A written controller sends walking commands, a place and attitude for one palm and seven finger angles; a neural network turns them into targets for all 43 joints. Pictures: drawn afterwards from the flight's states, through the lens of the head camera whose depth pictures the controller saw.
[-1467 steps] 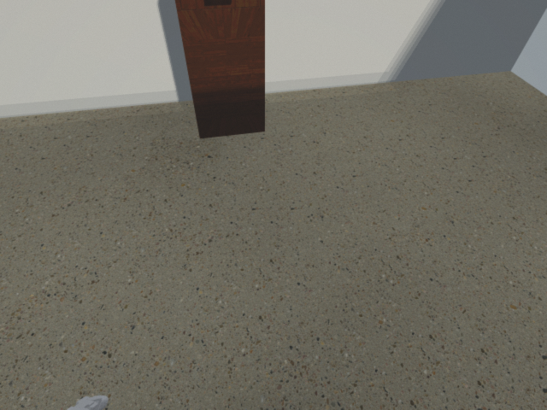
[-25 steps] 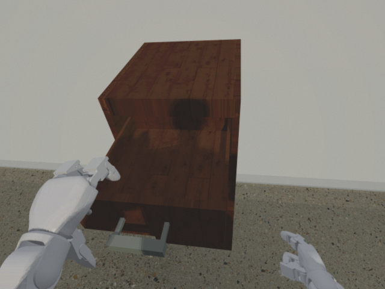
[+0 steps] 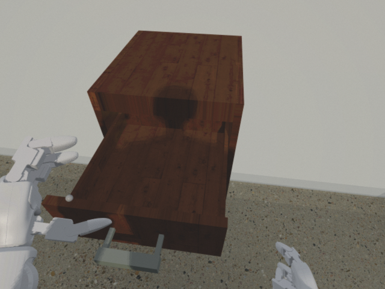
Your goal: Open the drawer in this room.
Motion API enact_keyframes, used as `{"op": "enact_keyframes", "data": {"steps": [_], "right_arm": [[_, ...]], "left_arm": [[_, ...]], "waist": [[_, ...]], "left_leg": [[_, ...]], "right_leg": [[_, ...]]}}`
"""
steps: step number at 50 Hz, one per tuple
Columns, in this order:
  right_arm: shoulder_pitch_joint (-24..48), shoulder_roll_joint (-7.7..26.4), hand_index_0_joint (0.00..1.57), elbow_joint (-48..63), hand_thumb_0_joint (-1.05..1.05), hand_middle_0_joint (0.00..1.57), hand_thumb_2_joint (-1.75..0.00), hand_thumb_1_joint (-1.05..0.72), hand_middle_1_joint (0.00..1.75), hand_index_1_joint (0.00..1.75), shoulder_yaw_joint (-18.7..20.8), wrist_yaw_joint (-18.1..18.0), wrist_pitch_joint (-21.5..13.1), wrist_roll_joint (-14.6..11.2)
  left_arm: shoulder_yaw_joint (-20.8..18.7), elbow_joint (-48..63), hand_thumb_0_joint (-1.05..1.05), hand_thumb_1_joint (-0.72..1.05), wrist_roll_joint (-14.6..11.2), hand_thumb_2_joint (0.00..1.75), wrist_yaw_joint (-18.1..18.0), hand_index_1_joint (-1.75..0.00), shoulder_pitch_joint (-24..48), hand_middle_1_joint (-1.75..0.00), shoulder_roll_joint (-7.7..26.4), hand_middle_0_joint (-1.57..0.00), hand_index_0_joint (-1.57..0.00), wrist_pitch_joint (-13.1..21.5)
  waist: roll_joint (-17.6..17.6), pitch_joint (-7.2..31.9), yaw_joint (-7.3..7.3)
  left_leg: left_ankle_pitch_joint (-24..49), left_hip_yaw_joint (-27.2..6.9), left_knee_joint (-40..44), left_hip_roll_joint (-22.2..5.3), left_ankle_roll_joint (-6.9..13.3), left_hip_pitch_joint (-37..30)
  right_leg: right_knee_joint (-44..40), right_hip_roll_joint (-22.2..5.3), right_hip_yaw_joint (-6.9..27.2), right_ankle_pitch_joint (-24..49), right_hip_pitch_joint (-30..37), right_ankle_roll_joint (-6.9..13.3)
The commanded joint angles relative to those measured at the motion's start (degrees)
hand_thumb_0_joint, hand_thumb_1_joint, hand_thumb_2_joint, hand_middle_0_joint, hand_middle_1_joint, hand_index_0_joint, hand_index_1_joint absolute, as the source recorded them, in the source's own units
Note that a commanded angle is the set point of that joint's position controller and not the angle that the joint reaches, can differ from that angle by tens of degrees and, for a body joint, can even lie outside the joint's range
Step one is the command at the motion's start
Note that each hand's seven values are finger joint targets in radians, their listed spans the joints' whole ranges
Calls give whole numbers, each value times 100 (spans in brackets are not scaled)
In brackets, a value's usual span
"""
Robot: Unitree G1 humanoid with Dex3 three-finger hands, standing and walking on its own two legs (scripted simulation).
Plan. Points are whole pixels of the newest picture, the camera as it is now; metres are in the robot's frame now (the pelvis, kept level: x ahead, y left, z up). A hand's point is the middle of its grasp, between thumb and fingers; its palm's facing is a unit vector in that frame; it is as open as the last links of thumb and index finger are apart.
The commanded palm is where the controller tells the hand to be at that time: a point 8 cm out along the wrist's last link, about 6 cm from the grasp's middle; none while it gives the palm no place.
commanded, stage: draw the hand back to the body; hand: left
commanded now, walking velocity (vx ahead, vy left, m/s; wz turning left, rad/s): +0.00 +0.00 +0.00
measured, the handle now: (131, 248) +0.19 +0.15 +0.01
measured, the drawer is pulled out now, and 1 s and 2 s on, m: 0.29 0.29 0.29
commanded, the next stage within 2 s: step back with the hand held close in 0.66 s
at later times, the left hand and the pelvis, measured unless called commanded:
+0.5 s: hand (49, 197) +0.19 +0.24 +0.18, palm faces +0.41 -0.83 -0.38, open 8.3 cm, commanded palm +0.13 +0.28 +0.20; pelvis +0.00 +0.00 +0.00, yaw +0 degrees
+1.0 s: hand (53, 202) +0.18 +0.23 +0.18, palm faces +0.36 -0.81 -0.47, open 7.4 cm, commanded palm +0.12 +0.28 +0.20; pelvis -0.01 -0.01 +0.00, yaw +1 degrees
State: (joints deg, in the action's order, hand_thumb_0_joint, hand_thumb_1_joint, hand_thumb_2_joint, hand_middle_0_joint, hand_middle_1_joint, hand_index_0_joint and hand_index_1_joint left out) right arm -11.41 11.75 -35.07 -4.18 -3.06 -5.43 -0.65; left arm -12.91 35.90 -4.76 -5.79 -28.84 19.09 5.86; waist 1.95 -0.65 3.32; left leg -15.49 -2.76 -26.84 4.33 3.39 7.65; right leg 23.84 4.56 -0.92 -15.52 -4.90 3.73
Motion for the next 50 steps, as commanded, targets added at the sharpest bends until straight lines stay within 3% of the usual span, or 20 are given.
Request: {"op": "enact_keyframes", "data": {"steps": [1, 5, 6, 8, 12, 13, 15, 17, 18, 23, 30, 33, 37, 38, 39, 40, 41, 42, 45, 50], "right_arm": [[931, 662, 20, 996, 0, 20, -90, -90, 30, 30, 347, -32, -300, -21], [911, 658, 20, 986, 0, 20, -90, -90, 30, 30, 385, -24, -252, -65], [923, 660, 20, 973, 0, 20, -90, -90, 30, 30, 392, -29, -222, -58], [947, 689, 20, 982, 0, 20, -90, -90, 30, 30, 411, -45, -203, -85], [933, 657, 20, 944, 0, 20, -90, -90, 30, 30, 438, -66, -104, -110], [951, 700, 20, 956, 0, 20, -90, -90, 30, 30, 441, -63, -102, -126], [922, 676, 20, 930, 0, 20, -90, -90, 30, 30, 431, -71, -81, -125], [939, 680, 20, 945, 0, 20, -90, -90, 30, 30, 437, -79, -59, -127], [966, 720, 20, 923, 0, 20, -90, -90, 30, 30, 443, -89, -70, -127], [987, 733, 20, 932, 0, 20, -90, -90, 30, 30, 414, -75, -119, -111], [987, 674, 20, 912, 0, 20, -90, -90, 30, 30, 403, -84, -88, -111], [1040, 711, 20, 908, 0, 20, -90, -90, 30, 30, 414, -94, -95, -112], [1019, 677, 20, 917, 0, 20, -90, -90, 30, 30, 418, -93, -102, -113], [1048, 720, 20, 906, 0, 20, -90, -90, 30, 30, 430, -97, -114, -125], [779, 842, 20, 1093, 0, 20, -90, -90, 30, 30, 518, -46, -58, -159], [731, 719, 20, 920, 0, 20, -90, -90, 30, 30, 517, -32, -18, -114], [779, 711, 20, 971, 0, 20, -90, -90, 30, 30, 545, -4, 17, -147], [791, 737, 20, 979, 0, 20, -90, -90, 30, 30, 557, 19, 56, -146], [770, 799, 20, 1003, 0, 20, -90, -90, 30, 30, 631, 38, 152, -155], [773, 828, 20, 1172, 0, 20, -90, -90, 30, 30, 722, -6, 318, -177]], "left_arm": [[-643, 1177, 0, 13, -47, 57, -58, -80, 203, -80, 822, -25, -25, 360], [-814, 1162, 0, 27, -71, 63, -77, -70, -30, -70, 905, -25, -25, 334], [-895, 1094, 0, 31, -82, 64, -86, -68, -42, -68, 951, -24, -24, 320], [-1037, 1157, 0, 37, -85, 68, -109, -64, 110, -64, 1082, -24, -24, 325], [-1149, 769, 0, 51, -111, 74, -112, -55, 13, -55, 1061, -23, -23, 286], [-1164, 894, 0, 55, -102, 75, -111, -52, 163, -52, 1108, -22, -22, 307], [-1185, 757, 0, 62, -103, 78, -120, -48, 213, -48, 1110, -22, -22, 304], [-1213, 677, 0, 69, -118, 81, -121, -43, 290, -43, 1131, -22, -22, 285], [-1275, 745, 0, 73, -119, 82, -133, -41, 409, -41, 1200, -21, -21, 298], [-1133, 843, 0, 90, -103, 90, -146, -30, 463, -30, 1135, -20, -20, 294], [-1184, 602, 0, 90, -118, 90, -149, -30, 334, -30, 1107, -20, -20, 267], [-1200, 709, 0, 90, -121, 90, -149, -30, 480, -30, 1170, -20, -20, 279], [-1193, 632, 0, 90, -125, 90, -156, -30, 322, -30, 1138, -20, -20, 278], [-1221, 760, 0, 90, -126, 90, -166, -30, 420, -30, 1210, -20, -20, 303], [-2265, 1405, 0, 90, -92, 90, -219, -30, 1081, -30, 2195, -20, -20, 593], [-1902, 752, 0, 90, -64, 90, -156, -30, 535, -30, 1652, -20, -20, 657], [-1661, 482, 0, 90, -44, 90, -108, -30, 158, -30, 1357, -20, -20, 637], [-1520, 458, 0, 90, -25, 90, -84, -30, -9, -30, 1226, -20, -20, 664], [-1474, 572, 0, 90, 0, 90, -88, -30, -379, -30, 1171, -20, -20, 729], [-1700, 1020, 0, 90, 20, 90, -174, -30, -591, -30, 1446, -20, -20, 729]], "waist": [[193, 587, -13], [138, 694, -7], [36, 686, 0], [184, 659, -20], [-28, 551, -22], [173, 539, -47], [229, 504, -49], [132, 476, -50], [266, 508, -53], [278, 479, -57], [57, 386, -42], [207, 404, -54], [94, 445, -32], [195, 476, -48], [144, -21, -188], [-253, 53, -240], [-451, 125, -263], [-418, 279, -289], [-91, 701, -323], [-102, 1018, -320]], "left_leg": [[1886, -220, 325, -573, -208, -261], [2330, -232, 276, -612, -284, -309], [2287, -228, 298, -604, -287, -281], [2243, -220, 275, -602, -295, -292], [1942, -190, 327, -587, -264, -231], [1941, -196, 314, -578, -268, -238], [1824, -211, 349, -577, -268, -236], [1700, -208, 370, -567, -244, -235], [1714, -211, 361, -565, -240, -254], [1585, -247, 384, -543, -223, -239], [1435, -227, 402, -522, -188, -172], [1361, -202, 377, -511, -167, -193], [1322, -182, 383, -511, -157, -177], [1337, -177, 359, -509, -151, -193], [1062, -562, 178, -631, 17, 358], [1070, -607, 4, -602, 10, 349], [1105, -541, -156, -586, 12, 255], [1140, -462, -264, -562, 22, 261], [1627, -399, -261, -636, 17, 233], [2111, -559, -194, -815, 16, 486]], "right_leg": [[-261, -540, 84, 1576, -61, -145], [-192, -528, 48, 1826, -29, -161], [-201, -524, 27, 1825, -19, -165], [-237, -518, 59, 1780, -86, -154], [-275, -524, 49, 1612, -135, -174], [-302, -526, 75, 1593, -163, -153], [-310, -534, 59, 1469, -190, -163], [-345, -532, 67, 1388, -211, -173], [-360, -531, 78, 1389, -203, -157], [-395, -531, 89, 1273, -225, -157], [-449, -552, 104, 1229, -211, -173], [-504, -562, 147, 1192, -237, -172], [-496, -575, 145, 1170, -193, -199], [-527, -581, 189, 1200, -195, -185], [-770, -997, 864, 1304, -684, -204], [-767, -1146, 840, 1353, -662, -133], [-794, -1235, 937, 1489, -787, -184], [-749, -1304, 892, 1630, -761, -253], [-392, -1313, 708, 2158, -596, -355], [8, -1187, 564, 2101, -468, -343]]}}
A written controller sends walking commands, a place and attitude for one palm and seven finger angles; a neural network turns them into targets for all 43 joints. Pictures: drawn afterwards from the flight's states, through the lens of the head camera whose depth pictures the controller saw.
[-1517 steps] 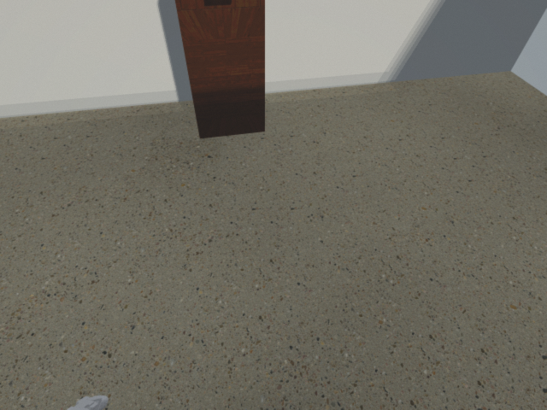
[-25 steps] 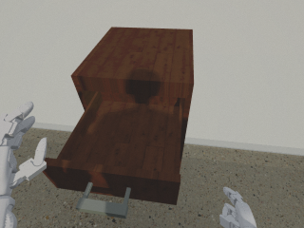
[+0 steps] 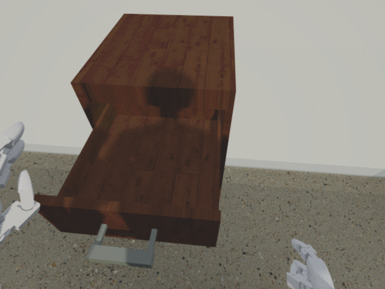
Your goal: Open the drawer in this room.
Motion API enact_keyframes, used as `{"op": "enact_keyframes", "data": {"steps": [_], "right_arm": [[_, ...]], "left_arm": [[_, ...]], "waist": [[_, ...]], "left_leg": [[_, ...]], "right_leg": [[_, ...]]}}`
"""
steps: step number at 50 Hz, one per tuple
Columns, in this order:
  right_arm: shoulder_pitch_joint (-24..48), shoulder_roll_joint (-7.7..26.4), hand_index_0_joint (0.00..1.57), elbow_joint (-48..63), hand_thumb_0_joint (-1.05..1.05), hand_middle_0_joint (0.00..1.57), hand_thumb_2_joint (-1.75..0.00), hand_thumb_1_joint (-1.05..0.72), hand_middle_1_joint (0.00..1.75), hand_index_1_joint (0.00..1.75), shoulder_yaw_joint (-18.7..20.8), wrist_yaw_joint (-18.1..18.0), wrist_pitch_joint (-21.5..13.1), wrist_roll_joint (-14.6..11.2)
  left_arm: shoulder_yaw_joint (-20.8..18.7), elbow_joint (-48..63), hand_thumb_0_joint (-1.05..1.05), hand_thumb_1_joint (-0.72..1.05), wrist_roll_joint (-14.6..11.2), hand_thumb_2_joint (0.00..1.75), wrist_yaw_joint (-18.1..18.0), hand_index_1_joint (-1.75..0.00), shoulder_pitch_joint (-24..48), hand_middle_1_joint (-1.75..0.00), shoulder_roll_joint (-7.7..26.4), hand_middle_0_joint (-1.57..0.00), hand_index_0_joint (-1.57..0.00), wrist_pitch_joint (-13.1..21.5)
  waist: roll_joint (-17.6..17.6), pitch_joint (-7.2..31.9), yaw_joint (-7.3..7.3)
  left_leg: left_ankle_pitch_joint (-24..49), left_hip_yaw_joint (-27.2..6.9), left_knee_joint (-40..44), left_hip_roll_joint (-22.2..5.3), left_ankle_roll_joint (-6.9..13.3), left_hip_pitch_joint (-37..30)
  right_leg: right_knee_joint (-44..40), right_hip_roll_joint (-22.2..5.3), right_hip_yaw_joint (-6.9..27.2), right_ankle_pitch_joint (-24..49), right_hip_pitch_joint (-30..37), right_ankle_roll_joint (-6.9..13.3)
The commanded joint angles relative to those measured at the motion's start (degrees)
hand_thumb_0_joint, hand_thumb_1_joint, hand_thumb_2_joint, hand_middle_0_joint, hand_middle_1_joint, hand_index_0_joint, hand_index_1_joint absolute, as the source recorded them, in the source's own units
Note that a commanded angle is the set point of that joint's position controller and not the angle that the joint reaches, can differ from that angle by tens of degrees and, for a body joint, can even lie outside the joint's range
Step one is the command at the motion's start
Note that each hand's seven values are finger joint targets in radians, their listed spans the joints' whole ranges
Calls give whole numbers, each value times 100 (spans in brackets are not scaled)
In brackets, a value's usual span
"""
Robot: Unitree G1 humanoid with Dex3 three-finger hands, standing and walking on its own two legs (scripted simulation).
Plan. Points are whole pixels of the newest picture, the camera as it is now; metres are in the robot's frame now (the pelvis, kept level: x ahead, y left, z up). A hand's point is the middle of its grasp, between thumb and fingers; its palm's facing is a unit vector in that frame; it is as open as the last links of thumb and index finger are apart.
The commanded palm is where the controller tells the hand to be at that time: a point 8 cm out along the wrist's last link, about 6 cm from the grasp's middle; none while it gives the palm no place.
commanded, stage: step back with the hand held close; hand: left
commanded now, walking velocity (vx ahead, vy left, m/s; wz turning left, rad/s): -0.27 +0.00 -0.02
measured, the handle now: (124, 243) +0.20 +0.15 +0.01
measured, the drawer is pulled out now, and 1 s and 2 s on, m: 0.29 0.29 0.29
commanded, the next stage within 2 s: stop stepping back and stand still in 1.20 s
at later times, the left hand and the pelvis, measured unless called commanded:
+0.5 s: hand out of the picture +0.15 +0.25 +0.19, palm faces +0.35 -0.79 -0.50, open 7.4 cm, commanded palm +0.08 +0.30 +0.20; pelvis -0.05 +0.02 -0.01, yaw -1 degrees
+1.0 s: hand out of the picture +0.10 +0.23 +0.20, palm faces +0.26 -0.85 -0.47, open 7.4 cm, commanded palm +0.03 +0.28 +0.20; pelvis -0.12 +0.01 +0.00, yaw -3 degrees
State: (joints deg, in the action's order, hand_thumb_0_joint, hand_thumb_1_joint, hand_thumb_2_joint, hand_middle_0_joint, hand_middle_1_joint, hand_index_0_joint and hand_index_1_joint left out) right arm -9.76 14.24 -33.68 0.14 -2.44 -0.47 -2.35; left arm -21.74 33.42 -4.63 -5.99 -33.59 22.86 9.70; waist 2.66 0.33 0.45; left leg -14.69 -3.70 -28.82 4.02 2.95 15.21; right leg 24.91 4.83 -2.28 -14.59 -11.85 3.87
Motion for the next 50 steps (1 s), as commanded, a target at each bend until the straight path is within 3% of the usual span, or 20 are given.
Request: {"op": "enact_keyframes", "data": {"steps": [1, 3, 4, 11, 18, 22, 27, 29, 30, 32, 34, 35, 36, 37, 38, 40, 43, 45, 48, 50], "right_arm": [[604, 573, 20, 1063, 0, 20, -90, -90, 30, 30, 307, -82, -156, -11], [614, 611, 20, 1094, 0, 20, -90, -90, 30, 30, 321, -117, -137, -19], [583, 560, 20, 1094, 0, 20, -90, -90, 30, 30, 313, -129, -117, -10], [546, 604, 20, 1156, 0, 20, -90, -90, 30, 30, 314, -179, -186, 40], [493, 660, 20, 1187, 0, 20, -90, -90, 30, 30, 320, -159, -330, 68], [432, 623, 20, 1208, 0, 20, -90, -90, 30, 30, 291, -137, -369, 59], [292, 596, 20, 1057, 0, 20, -90, -90, 30, 30, 308, -116, -417, 67], [270, 533, 20, 998, 0, 20, -90, -90, 30, 30, 306, -121, -428, 89], [306, 562, 20, 994, 0, 20, -90, -90, 30, 30, 311, -120, -431, 95], [374, 579, 20, 1018, 0, 20, -90, -90, 30, 30, 322, -149, -458, 80], [488, 625, 20, 1111, 0, 20, -90, -90, 30, 30, 284, -168, -555, 140], [439, 566, 20, 1078, 0, 20, -90, -90, 30, 30, 295, -169, -591, 241], [320, 521, 20, 1000, 0, 20, -90, -90, 30, 30, 328, -165, -631, 316], [236, 488, 20, 931, 0, 20, -90, -90, 30, 30, 350, -148, -677, 331], [193, 480, 20, 859, 0, 20, -90, -90, 30, 30, 378, -135, -715, 315], [181, 467, 20, 721, 0, 20, -90, -90, 30, 30, 366, -51, -770, 291], [304, 524, 20, 685, 0, 20, -90, -90, 30, 30, 332, 13, -823, 289], [412, 520, 20, 702, 0, 20, -90, -90, 30, 30, 275, 51, -859, 266], [487, 539, 20, 741, 0, 20, -90, -90, 30, 30, 239, 63, -870, 291], [630, 502, 20, 776, 0, 20, -90, -90, 30, 30, 199, 85, -866, 280]], "left_arm": [[-885, 1358, 0, 90, -1, 90, -170, -30, -174, -30, 1120, -20, -20, 349], [-1035, 1588, 0, 90, -14, 90, -220, -30, -128, -30, 1333, -20, -20, 358], [-974, 1496, 0, 90, -24, 90, -223, -30, -243, -30, 1205, -20, -20, 352], [-1077, 1577, 0, 90, 6, 90, -260, -30, -302, -30, 1250, -20, -20, 363], [-1102, 1633, 0, 90, 85, 90, -237, -30, -109, -30, 1196, -20, -20, 421], [-1072, 1595, 0, 90, 114, 90, -254, -30, -25, -30, 1134, -20, -20, 475], [-922, 1738, 0, 90, 78, 90, -359, -30, 85, -30, 1127, -20, -20, 596], [-959, 1812, 0, 90, 48, 90, -397, -30, 63, -30, 1166, -20, -20, 631], [-996, 1886, 0, 90, 49, 90, -402, -30, 50, -30, 1219, -20, -20, 661], [-1117, 1988, 0, 90, 46, 90, -391, -30, -130, -30, 1311, -20, -20, 741], [-1258, 2116, 0, 90, 126, 90, -364, -30, -123, -30, 1346, -20, -20, 796], [-1321, 2138, 0, 90, 157, 90, -351, -30, 27, -30, 1391, -20, -20, 804], [-1303, 2143, 0, 90, 145, 90, -338, -30, 130, -30, 1347, -20, -20, 797], [-1266, 2110, 0, 90, 94, 90, -330, -30, 137, -30, 1289, -20, -20, 802], [-1155, 2022, 0, 90, 75, 90, -338, -30, 74, -30, 1177, -20, -20, 785], [-992, 1908, 0, 90, 103, 90, -277, -30, 6, -30, 1040, -20, -20, 777], [-939, 1947, 0, 90, 95, 90, -182, -30, 24, -30, 1078, -20, -20, 752], [-900, 2081, 0, 90, 48, 90, -109, -30, 111, -30, 1084, -20, -20, 764], [-1217, 2156, 0, 90, -38, 90, -64, -30, -148, -30, 1343, -20, -20, 757], [-1263, 2214, 0, 90, -145, 90, -3, -30, -174, -30, 1324, -20, -20, 777]], "waist": [[-199, 963, -35], [-83, 1051, -48], [-99, 975, -52], [292, 808, -15], [190, 691, -56], [-125, 519, -91], [-459, 377, -199], [-461, 492, -223], [-313, 509, -212], [85, 624, -160], [1031, 703, -98], [1159, 758, -97], [895, 756, -108], [538, 812, -96], [474, 941, -101], [345, 1074, -52], [715, 1157, -43], [855, 1230, -43], [1142, 1393, 13], [1185, 1485, 58]], "left_leg": [[2049, -494, 3, -815, 61, -185], [1914, -546, 6, -848, 58, -77], [1827, -616, 51, -859, 67, 39], [1304, -1042, 717, -1236, 186, 901], [-249, -1167, 977, -1335, 299, 1763], [-1072, -1027, 681, -1131, 286, 2048], [-924, -576, -691, -617, -12, 764], [-500, -451, -899, -582, -82, 445], [-297, -489, -737, -648, -69, 429], [8, -785, -126, -1004, 41, 500], [97, -1577, 1245, -1839, 264, 1465], [384, -1858, 1555, -2104, 386, 1609], [682, -1837, 1556, -2199, 468, 1420], [1371, -1694, 1297, -2187, 528, 920], [2287, -1468, 991, -2170, 530, 251], [2912, -1067, 872, -1998, 438, -416], [2608, -805, 1018, -1862, 355, -663], [1983, -759, 1128, -1792, 342, -685], [1347, -685, 1327, -1644, 257, -576], [1101, -522, 1335, -1560, 145, -490]], "right_leg": [[-42, -1216, 722, 2031, 273, -341], [17, -1246, 801, 1899, 239, -290], [25, -1197, 755, 1660, 231, -254], [574, -796, 564, 796, 483, -324], [836, -714, 651, 340, 788, -311], [502, -972, 996, -39, 593, -221], [-675, -1741, 1610, -1022, -1092, 223], [-577, -1899, 1485, -401, -1235, 312], [-421, -1824, 1331, -136, -1204, 274], [83, -1382, 916, 6, -1030, 47], [1511, -495, 257, -189, -63, -312], [2276, -327, 339, -943, -13, -356], [2895, -290, 465, -1385, -309, -365], [3008, -301, 561, -1543, -699, -373], [2925, -344, 555, -1614, -1058, -385], [2727, -323, 356, -1541, -1248, -480], [2346, -267, 139, -1534, -1115, -523], [1985, -220, 63, -1572, -1009, -536], [1298, -122, -73, -1469, -648, -472], [555, -108, -138, -1210, -323, -385]]}}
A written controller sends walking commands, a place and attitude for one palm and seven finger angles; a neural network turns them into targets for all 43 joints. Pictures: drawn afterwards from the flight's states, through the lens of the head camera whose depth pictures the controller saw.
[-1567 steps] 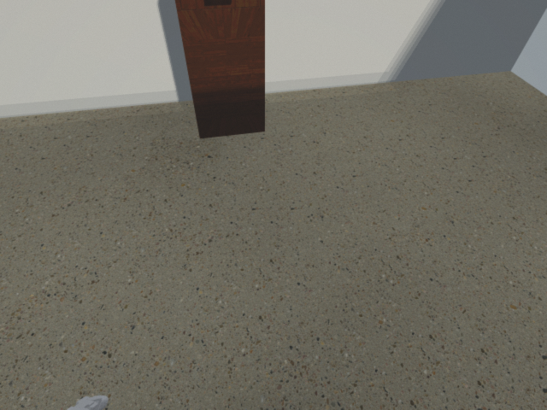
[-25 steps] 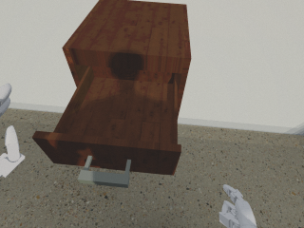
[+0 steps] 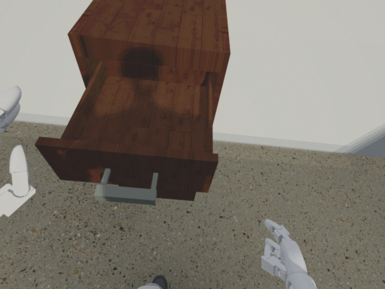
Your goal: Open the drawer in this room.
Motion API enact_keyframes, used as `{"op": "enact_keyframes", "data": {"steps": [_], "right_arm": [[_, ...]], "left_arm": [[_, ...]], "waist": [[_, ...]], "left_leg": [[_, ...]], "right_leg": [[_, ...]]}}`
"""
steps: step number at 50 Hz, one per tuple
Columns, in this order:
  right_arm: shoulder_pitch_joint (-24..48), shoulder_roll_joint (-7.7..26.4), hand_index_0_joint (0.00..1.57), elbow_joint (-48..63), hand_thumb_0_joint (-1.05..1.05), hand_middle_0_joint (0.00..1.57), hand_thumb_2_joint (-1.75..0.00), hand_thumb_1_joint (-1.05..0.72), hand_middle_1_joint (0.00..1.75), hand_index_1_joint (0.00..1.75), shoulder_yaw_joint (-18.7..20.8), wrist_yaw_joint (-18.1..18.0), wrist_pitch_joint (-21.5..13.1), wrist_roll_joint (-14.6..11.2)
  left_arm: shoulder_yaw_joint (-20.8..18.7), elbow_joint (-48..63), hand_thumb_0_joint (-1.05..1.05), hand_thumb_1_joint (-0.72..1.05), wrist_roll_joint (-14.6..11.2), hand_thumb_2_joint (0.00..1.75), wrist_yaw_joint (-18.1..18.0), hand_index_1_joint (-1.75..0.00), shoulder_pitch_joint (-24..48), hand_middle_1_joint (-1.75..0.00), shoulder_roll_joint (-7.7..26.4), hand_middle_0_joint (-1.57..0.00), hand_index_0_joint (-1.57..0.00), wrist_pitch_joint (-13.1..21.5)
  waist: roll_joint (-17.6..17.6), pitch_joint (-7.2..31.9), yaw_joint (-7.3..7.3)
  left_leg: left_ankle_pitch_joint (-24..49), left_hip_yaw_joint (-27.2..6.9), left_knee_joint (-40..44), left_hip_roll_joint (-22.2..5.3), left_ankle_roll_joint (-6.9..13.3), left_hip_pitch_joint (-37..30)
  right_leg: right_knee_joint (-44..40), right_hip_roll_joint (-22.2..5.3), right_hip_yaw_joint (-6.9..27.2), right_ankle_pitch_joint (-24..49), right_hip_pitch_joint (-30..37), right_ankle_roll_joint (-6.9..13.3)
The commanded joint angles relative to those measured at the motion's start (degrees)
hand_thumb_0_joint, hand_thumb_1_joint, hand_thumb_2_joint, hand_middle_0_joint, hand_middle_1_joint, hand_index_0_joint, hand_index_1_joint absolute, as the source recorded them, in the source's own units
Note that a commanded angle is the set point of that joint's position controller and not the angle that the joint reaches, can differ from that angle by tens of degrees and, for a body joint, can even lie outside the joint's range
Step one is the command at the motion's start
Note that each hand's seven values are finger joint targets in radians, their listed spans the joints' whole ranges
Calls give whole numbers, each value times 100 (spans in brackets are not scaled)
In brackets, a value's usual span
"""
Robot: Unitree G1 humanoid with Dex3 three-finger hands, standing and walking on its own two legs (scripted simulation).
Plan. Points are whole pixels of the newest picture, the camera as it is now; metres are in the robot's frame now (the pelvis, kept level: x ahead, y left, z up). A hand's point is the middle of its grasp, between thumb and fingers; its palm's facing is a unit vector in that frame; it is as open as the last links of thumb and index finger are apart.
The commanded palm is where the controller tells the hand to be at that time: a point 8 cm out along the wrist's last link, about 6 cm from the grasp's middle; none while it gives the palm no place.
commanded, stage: step back with the hand held close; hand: left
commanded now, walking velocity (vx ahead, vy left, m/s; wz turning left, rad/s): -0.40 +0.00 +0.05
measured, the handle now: (128, 185) +0.31 +0.16 +0.01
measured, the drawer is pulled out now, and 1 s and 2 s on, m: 0.29 0.29 0.29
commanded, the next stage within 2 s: stop stepping back and stand still in 0.20 s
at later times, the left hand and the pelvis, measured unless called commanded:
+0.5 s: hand out of the picture +0.06 +0.17 +0.19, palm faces +0.29 -0.80 -0.52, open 7.4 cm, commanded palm -0.02 +0.24 +0.21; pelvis -0.14 -0.05 -0.01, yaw +2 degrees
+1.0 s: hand out of the picture -0.04 +0.17 +0.20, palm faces +0.49 -0.74 -0.46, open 7.4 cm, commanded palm -0.10 +0.22 +0.21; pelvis -0.19 -0.07 -0.01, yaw +7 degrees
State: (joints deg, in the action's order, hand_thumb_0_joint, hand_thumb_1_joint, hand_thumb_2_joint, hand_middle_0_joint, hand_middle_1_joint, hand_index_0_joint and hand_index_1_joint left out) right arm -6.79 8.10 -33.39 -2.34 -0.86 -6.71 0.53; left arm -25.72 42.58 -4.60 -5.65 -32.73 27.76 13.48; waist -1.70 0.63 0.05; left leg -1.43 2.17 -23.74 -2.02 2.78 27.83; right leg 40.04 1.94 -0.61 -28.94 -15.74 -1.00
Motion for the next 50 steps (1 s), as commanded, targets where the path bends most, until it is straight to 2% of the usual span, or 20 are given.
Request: {"op": "enact_keyframes", "data": {"steps": [1, 3, 6, 9, 13, 15, 17, 19, 24, 27, 28, 29, 31, 35, 38, 41, 43, 44, 46, 50], "right_arm": [[397, 1120, 20, 774, 0, 20, -90, -90, 30, 30, 441, -79, -223, -7], [417, 1144, 20, 812, 0, 20, -90, -90, 30, 30, 458, -73, -149, -46], [253, 1091, 20, 788, 0, 20, -90, -90, 30, 30, 607, -156, -49, -319], [651, 601, 20, 843, 0, 20, -90, -90, 30, 30, 317, -224, 169, -260], [641, 876, 20, 851, 0, 20, -90, -90, 30, 30, 311, -441, 281, -254], [376, 987, 20, 863, 0, 20, -90, -90, 30, 30, 398, -435, 300, -237], [138, 1228, 20, 1055, 0, 20, -90, -90, 30, 30, 608, -323, 180, -297], [13, 1054, 20, 1085, 0, 20, -90, -90, 30, 30, 611, -193, 30, -198], [105, 1090, 20, 1131, 0, 20, -90, -90, 30, 30, 486, -153, -81, -276], [1, 1119, 20, 1005, 0, 20, -90, -90, 30, 30, 624, -246, 98, -247], [-64, 1156, 20, 901, 0, 20, -90, -90, 30, 30, 632, -233, 146, -195], [-75, 1095, 20, 774, 0, 20, -90, -90, 30, 30, 575, -236, 163, -158], [-24, 1052, 20, 707, 0, 20, -90, -90, 30, 30, 494, -284, 130, -141], [-64, 1054, 20, 676, 0, 20, -90, -90, 30, 30, 442, -377, -46, -107], [-24, 1217, 20, 908, 0, 20, -90, -90, 30, 30, 501, -309, -201, -90], [39, 973, 20, 783, 0, 20, -90, -90, 30, 30, 422, -207, -274, -112], [71, 1033, 20, 782, 0, 20, -90, -90, 30, 30, 405, -213, -282, -133], [108, 1039, 20, 751, 0, 20, -90, -90, 30, 30, 451, -240, -249, -114], [-34, 1075, 20, 732, 0, 20, -90, -90, 30, 30, 626, -212, -128, -146], [-199, 972, 20, 576, 0, 20, -90, -90, 30, 30, 528, -216, 8, -67]], "left_arm": [[-1002, 1251, 0, 90, -214, 90, -14, -30, -366, -30, 925, -20, -20, 413], [-1175, 1291, 0, 90, -249, 90, 48, -30, -464, -30, 1135, -20, -20, 469], [-932, 977, 0, 90, -319, 90, 44, -30, -405, -30, 997, -20, -20, 462], [-810, 343, 0, 90, -54, 90, -91, -30, -144, -30, 676, -20, -20, 209], [-531, 240, 0, 90, 146, 90, -292, -30, 430, -30, 682, -20, -20, 123], [-421, 653, 0, 90, 103, 90, -325, -30, 292, -30, 635, -20, -20, 148], [-465, 1213, 0, 90, 82, 90, -345, -30, -11, -30, 651, -20, -20, 239], [-629, 1258, 0, 90, 81, 90, -329, -30, -620, -30, 644, -20, -20, 279], [-969, 1451, 0, 90, 11, 90, -381, -30, -831, -30, 789, -20, -20, 149], [-884, 659, 0, 90, 57, 90, -434, -30, -540, -30, 733, -20, -20, 75], [-775, 504, 0, 90, 39, 90, -444, -30, -271, -30, 639, -20, -20, 41], [-594, 287, 0, 90, 46, 90, -415, -30, 127, -30, 556, -20, -20, 19], [-436, -262, 0, 90, 137, 90, -390, -30, 378, -30, 469, -20, -20, -36], [10, -2, 0, 90, 283, 90, -432, -30, 507, -30, 232, -20, -20, -20], [-231, 1019, 0, 90, 285, 90, -511, -30, 540, -30, 536, -20, -20, 163], [-431, 929, 0, 90, 343, 90, -450, -30, 79, -30, 590, -20, -20, 97], [-525, 824, 0, 90, 332, 90, -456, -30, 25, -30, 674, -20, -20, 96], [-540, 536, 0, 90, 331, 90, -444, -30, 78, -30, 676, -20, -20, 126], [-462, 344, 0, 90, 280, 90, -424, -30, 386, -30, 557, -20, -20, 166], [-337, -33, 0, 90, 204, 90, -328, -30, 391, -30, 378, -20, -20, 321]], "waist": [[1626, 1468, 132], [1482, 1527, 130], [-1203, 991, -12], [-737, 236, -113], [-548, 116, -203], [-228, 554, -190], [725, 1222, -55], [1656, 1436, -21], [867, 821, -2], [-487, 67, -133], [-579, -40, -140], [-783, -154, -283], [-778, -90, -283], [-184, -75, -217], [1424, 342, -78], [1815, -203, -63], [1119, -227, 38], [215, -380, 56], [-1114, -163, 1], [-235, -58, -218]], "left_leg": [[-486, -1057, 800, -926, 83, -1505], [-1113, -714, 369, -631, -121, -1277], [-2033, -101, -3342, 529, -508, -1505], [-2902, -391, -4060, 251, -410, 563], [-2156, 42, -1408, 280, -366, -122], [-369, 60, 16, 86, -260, -987], [2891, -759, -101, -1032, 188, -2305], [3370, -1357, -240, -1300, 476, -2646], [-1496, -785, 36, -711, 138, -308], [-2590, -142, -2551, 353, -287, -525], [-2314, -216, -3639, 383, -268, -420], [-2105, -423, -3981, 209, -223, -232], [-2060, -248, -3077, 41, -117, -689], [-2227, 114, -226, 138, 147, -1519], [-2055, -2032, 867, -1299, 750, -1696], [-3217, -1653, 1043, -1096, 698, -249], [-3278, -982, 383, -703, 390, 511], [-3147, -727, -432, -283, 202, 780], [-2703, -213, -3159, 367, -79, 507], [-1742, -338, -3115, 55, -159, 20]], "right_leg": [[-1427, 152, -336, 555, 402, 156], [-2261, -46, -440, 1401, 828, 293], [-2927, -2124, 946, 1878, -1246, 1027], [-1683, -2024, 426, 6191, 202, 1014], [-1097, -1664, 352, 7108, 808, 638], [-651, -1330, 146, 6374, 926, 270], [-94, -693, 61, 3071, 126, -131], [23, -279, -32, 338, -616, 19], [-1271, -331, -167, 1161, 1230, 8], [-3157, -1697, 2075, -1885, -902, 801], [-3404, -2169, 2711, -1839, -1234, 1101], [-3204, -2143, 2206, -1375, -1329, 1058], [-2970, -1764, 1189, -1327, -1484, 783], [-2335, -1363, 783, -983, -861, 615], [257, -162, -303, 629, -616, -2], [471, -205, -138, 417, -174, 65], [-756, -215, -89, 745, 998, 61], [-1609, -458, 581, 400, 1108, 203], [-3474, -2108, 3323, -1949, 129, 767], [-3226, -1830, 1961, -717, -345, 786]]}}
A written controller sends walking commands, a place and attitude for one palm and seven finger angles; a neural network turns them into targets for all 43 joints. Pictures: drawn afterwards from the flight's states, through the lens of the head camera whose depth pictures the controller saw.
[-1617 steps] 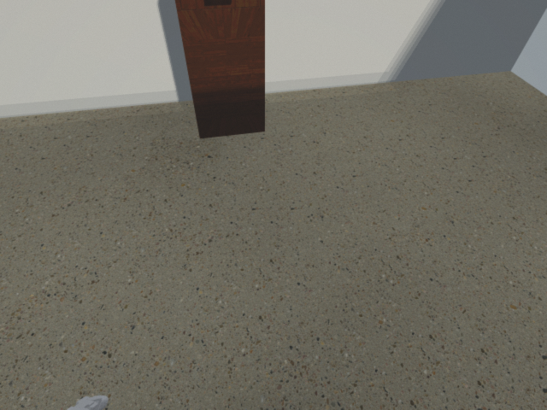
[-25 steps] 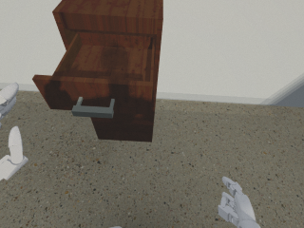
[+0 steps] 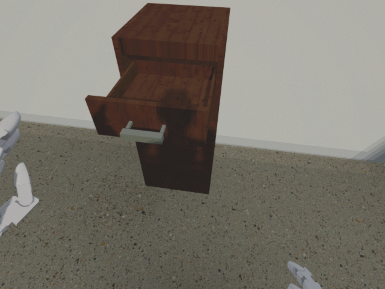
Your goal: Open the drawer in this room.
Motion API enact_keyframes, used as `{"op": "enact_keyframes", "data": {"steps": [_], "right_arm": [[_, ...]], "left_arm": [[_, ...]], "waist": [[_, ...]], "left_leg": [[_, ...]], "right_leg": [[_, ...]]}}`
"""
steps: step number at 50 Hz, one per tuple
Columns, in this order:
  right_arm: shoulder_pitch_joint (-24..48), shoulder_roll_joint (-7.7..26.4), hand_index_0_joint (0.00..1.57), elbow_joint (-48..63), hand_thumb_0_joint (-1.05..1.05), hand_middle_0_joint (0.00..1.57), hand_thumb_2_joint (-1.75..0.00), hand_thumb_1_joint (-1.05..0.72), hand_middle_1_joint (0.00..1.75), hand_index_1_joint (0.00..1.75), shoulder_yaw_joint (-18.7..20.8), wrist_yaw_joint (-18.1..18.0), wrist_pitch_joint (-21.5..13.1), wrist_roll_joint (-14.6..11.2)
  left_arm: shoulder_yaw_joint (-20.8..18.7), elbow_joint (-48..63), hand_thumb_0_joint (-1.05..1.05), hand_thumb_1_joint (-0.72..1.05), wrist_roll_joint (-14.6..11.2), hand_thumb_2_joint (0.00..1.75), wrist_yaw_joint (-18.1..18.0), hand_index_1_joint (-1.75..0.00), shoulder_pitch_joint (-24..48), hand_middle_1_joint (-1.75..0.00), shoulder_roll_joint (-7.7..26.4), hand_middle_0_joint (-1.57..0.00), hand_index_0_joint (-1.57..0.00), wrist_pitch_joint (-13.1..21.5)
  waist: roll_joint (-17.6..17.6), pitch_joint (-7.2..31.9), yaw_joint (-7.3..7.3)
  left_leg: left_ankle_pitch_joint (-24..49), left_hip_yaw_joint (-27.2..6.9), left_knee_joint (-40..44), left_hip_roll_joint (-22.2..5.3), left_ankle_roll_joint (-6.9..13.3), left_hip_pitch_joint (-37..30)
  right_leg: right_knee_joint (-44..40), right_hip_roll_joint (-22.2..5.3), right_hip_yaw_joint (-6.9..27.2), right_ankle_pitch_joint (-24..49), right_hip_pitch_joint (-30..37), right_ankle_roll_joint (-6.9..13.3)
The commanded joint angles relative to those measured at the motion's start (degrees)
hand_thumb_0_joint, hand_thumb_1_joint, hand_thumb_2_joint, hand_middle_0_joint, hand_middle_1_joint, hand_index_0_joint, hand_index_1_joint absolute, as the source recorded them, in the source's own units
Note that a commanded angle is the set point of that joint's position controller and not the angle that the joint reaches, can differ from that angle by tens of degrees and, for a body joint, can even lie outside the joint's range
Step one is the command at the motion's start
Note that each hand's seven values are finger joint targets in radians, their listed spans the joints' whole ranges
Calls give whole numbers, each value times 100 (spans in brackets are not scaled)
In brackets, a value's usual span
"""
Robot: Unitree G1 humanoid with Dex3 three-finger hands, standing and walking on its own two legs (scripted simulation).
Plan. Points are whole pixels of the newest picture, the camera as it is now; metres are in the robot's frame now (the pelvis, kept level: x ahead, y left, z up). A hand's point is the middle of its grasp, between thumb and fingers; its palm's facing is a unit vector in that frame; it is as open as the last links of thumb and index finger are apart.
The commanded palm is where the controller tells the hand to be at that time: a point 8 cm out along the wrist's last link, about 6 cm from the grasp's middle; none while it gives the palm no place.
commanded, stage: stop stepping back and stand still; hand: left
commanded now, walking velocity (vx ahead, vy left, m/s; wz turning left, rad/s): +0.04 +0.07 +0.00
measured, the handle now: (144, 131) +0.53 +0.17 +0.02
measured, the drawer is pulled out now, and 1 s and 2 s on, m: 0.29 0.29 0.29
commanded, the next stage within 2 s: let the arm hang, fingers relaxed in 0.18 s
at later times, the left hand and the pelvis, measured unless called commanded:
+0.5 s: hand out of the picture +0.15 +0.22 -0.13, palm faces +0.06 -0.96 -0.27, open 7.4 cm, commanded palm none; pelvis +0.01 +0.02 -0.01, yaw +2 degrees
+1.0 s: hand out of the picture -0.02 +0.21 -0.16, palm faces +0.04 -0.98 -0.21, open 7.4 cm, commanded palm none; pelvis +0.02 +0.04 +0.01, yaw +0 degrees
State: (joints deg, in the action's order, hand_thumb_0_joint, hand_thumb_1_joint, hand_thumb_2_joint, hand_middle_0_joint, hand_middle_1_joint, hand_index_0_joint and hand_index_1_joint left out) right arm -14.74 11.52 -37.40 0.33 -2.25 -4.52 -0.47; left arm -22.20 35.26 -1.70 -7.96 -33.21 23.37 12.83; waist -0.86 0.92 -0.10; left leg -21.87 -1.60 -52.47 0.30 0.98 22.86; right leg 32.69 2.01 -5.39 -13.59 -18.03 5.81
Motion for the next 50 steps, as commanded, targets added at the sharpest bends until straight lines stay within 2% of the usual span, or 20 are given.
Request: {"op": "enact_keyframes", "data": {"steps": [1, 4, 6, 8, 9, 10, 12, 13, 14, 16, 18, 20, 22, 24, 26, 28, 30, 32, 37, 50], "right_arm": [[635, 608, 20, 1018, 0, 20, -90, -90, 30, 30, 238, -99, -210, 25], [722, 589, 20, 1092, 0, 20, -90, -90, 30, 30, 210, -179, -273, 21], [618, 640, 20, 1115, 0, 20, -90, -90, 30, 30, 195, -182, -327, 52], [633, 841, 20, 1200, 0, 20, -90, -90, 30, 30, 278, -175, -371, 74], [702, 861, 20, 1216, 0, 20, -90, -90, 30, 30, 245, -142, -378, 38], [774, 772, 20, 1166, 0, 20, -90, -90, 30, 30, 230, -126, -395, -33], [787, 647, 20, 1171, 0, 20, -90, -90, 30, 30, 163, -131, -398, -69], [839, 669, 20, 1153, 0, 20, -90, -90, 30, 30, 164, -136, -414, -63], [894, 1456, 20, -316, 0, 20, -90, -90, 30, 30, 508, 301, -615, 122], [143, 660, 20, -273, 0, 20, -90, -90, 30, 30, 334, 234, -119, 68], [-4, 655, 20, -236, 0, 20, -90, -90, 30, 30, 321, 215, 131, 114], [179, 763, 20, -233, 0, 20, -90, -90, 30, 30, 351, 177, 338, 149], [75, 614, 20, -439, 0, 20, -90, -90, 30, 30, 294, 163, 468, 165], [70, 647, 20, -721, 0, 20, -90, -90, 30, 30, 172, 159, 466, 219], [287, 679, 20, -926, 0, 20, -90, -90, 30, 30, 87, 110, 460, 213], [234, 576, 20, -1166, 0, 20, -90, -90, 30, 30, 56, 56, 464, 164], [-68, 339, 20, -1403, 0, 20, -90, -90, 30, 30, 64, 19, 464, 160], [-334, 212, 20, -1649, 0, 20, -90, -90, 30, 30, 67, 12, 476, 137], [-674, 138, 20, -2080, 0, 20, -90, -90, 30, 30, 47, -8, 526, 123], [-1054, -92, 20, -2552, 0, 20, -90, -90, 30, 30, 20, -29, 484, 123]], "left_arm": [[-621, 660, 0, 90, -76, 90, -91, -30, 406, -30, 785, -20, -20, 381], [-485, 822, 0, 90, -11, 90, -175, -30, 214, -30, 720, -20, -20, 313], [-438, 1146, 0, 90, 9, 90, -236, -30, 199, -30, 715, -20, -20, 312], [-530, 1415, 0, 90, -18, 90, -277, -30, 245, -30, 833, -20, -20, 365], [-520, 1603, 0, 90, -17, 90, -295, -30, 389, -30, 838, -20, -20, 385], [-676, 1478, 0, 90, -32, 90, -303, -30, 340, -30, 937, -20, -20, 368], [-736, 1198, 0, 90, 2, 90, -270, -30, 75, -30, 871, -20, -20, 248], [-813, 1265, 0, 90, -4, 90, -271, -30, 147, -30, 974, -20, -20, 252], [1625, -3782, 0, 90, 572, 90, 625, -30, 567, -30, -318, -20, -20, -770], [1637, -4273, 0, 90, 399, 90, 790, -30, 528, -30, -534, -20, -20, -1192], [1655, -4837, 0, 90, 405, 90, 766, -30, 1140, -30, -407, -20, -20, -1190], [1645, -5542, 0, 90, 426, 90, 710, -30, 1297, -30, -314, -20, -20, -1261], [1719, -6270, 0, 90, 377, 90, 674, -30, 1627, -30, -272, -20, -20, -1354], [1821, -6914, 0, 90, 294, 90, 669, -30, 1822, -30, -432, -20, -20, -1405], [1862, -7590, 0, 90, 273, 90, 676, -30, 1902, -30, -462, -20, -20, -1417], [1890, -8192, 0, 90, 251, 90, 691, -30, 1659, -30, -446, -20, -20, -1362], [1858, -8580, 0, 90, 249, 90, 671, -30, 1494, -30, -625, -20, -20, -1302], [1912, -8882, 0, 90, 231, 90, 666, -30, 1530, -30, -653, -20, -20, -1270], [2020, -9460, 0, 90, 225, 90, 646, -30, 1432, -30, -798, -20, -20, -1294], [2061, -9960, 0, 90, 228, 90, 571, -30, 1250, -30, -1032, -20, -20, -1292]], "waist": [[-485, -52, -186], [-642, 41, -56], [-176, 159, -100], [587, 149, -67], [842, 248, -31], [958, 263, 9], [896, -143, -20], [816, -210, -17], [624, -499, -191], [-602, 491, -97], [-1927, 445, -112], [-1769, 106, -1], [-1012, 46, -110], [549, -93, -68], [1147, -370, 60], [965, -294, 163], [1031, 141, 106], [801, 150, 29], [361, -475, 6], [150, -706, 10]], "left_leg": [[333, 202, 184, -145, 39, 220], [119, 525, 1828, -68, 173, -646], [283, 474, 2842, -76, 268, -1251], [58, -691, 3546, -903, 570, -1352], [393, -1243, 3608, -1297, 719, -1133], [-147, -1207, 3669, -1391, 692, -523], [-900, -712, 3801, -1023, 451, 308], [-601, -473, 3562, -851, 372, 248], [1077, -266, 2193, -571, 202, 534], [1396, 61, 1519, -391, -5, -375], [324, 89, 976, -123, -38, -55], [-487, 69, 866, -58, 21, 183], [413, 39, 1635, -112, 60, -488], [2072, -631, 2552, -707, 279, -946], [1398, -862, 3120, -900, 442, -162], [1112, -481, 3105, -683, 253, -298], [1013, -153, 2911, -503, 139, -686], [968, -50, 2932, -482, 86, -918], [745, -149, 3257, -566, 146, -930], [586, -187, 3509, -611, 188, -830]], "right_leg": [[-2536, -1726, 2133, -2220, -238, 23], [-2403, -1610, 1781, -2202, -186, -27], [-1942, -1307, 1438, -1956, -77, -173], [-775, -617, 1064, -1089, -117, -473], [-95, -319, 687, -378, 61, -689], [10, -296, 618, -446, 426, -809], [-296, -286, 581, -454, 915, -631], [-578, -364, 768, -320, 877, -600], [33, -854, 612, 1271, 163, -434], [-437, -1274, 1116, 1987, 247, -183], [-729, -1566, 1337, 2548, 683, 171], [-702, -1706, 1409, 3154, 875, 403], [-625, -1512, 1241, 2601, 593, 234], [-386, -789, 836, 800, 52, -277], [-584, -449, 666, -89, 660, -428], [-962, -540, 851, 269, 999, -320], [-1261, -713, 993, 550, 1225, -240], [-1434, -793, 1022, 385, 1125, -185], [-1675, -708, 906, -151, 726, -209], [-1486, -644, 801, -64, 681, -258]]}}
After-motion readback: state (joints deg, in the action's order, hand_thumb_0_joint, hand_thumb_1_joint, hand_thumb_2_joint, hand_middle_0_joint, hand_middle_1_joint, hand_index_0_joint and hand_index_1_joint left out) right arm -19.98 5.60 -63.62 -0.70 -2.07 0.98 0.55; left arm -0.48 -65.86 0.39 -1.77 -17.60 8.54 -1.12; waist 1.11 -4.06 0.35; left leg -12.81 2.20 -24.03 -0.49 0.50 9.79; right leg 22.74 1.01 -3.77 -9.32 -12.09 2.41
